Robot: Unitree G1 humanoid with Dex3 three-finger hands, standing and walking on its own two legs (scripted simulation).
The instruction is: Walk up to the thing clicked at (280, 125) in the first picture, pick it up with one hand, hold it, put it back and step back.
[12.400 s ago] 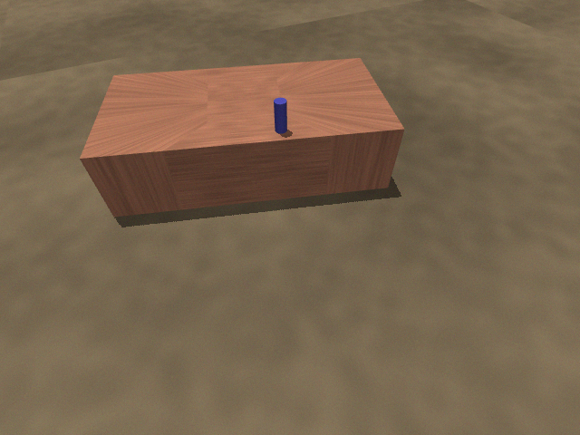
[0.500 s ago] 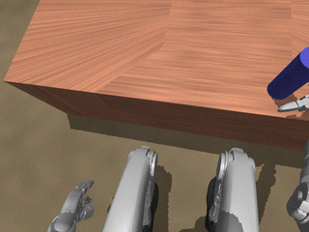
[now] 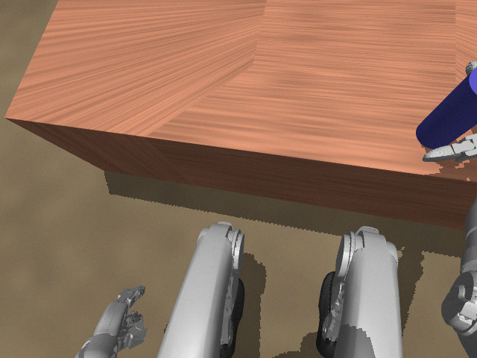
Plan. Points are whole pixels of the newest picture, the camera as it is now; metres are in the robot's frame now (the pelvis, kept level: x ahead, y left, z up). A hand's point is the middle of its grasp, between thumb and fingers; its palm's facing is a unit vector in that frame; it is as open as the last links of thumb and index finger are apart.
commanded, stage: close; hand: right
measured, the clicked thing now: (458, 112) +0.47 -0.27 +0.01
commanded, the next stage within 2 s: settle in 0.34 s
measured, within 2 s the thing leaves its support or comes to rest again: leaves its support in 0.74 s
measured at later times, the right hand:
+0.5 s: hand (470, 102) +0.48 -0.28 +0.02, palm faces +0.22 +0.98 -0.01, open 8.6 cm
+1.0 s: hand out of the picture +0.48 -0.28 +0.07, palm faces +0.24 +0.97 -0.03, open 8.8 cm
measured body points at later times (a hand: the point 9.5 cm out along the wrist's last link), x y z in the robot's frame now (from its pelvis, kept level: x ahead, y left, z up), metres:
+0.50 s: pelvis +0.00 +0.00 +0.00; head +0.20 -0.04 +0.40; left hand +0.12 +0.27 -0.12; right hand +0.46 -0.33 +0.02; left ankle +0.08 +0.12 -0.39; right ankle +0.10 -0.15 -0.39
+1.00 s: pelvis +0.01 +0.00 +0.05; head +0.20 -0.04 +0.46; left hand +0.13 +0.27 -0.07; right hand +0.46 -0.33 +0.08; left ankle +0.07 +0.12 -0.39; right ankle +0.10 -0.15 -0.39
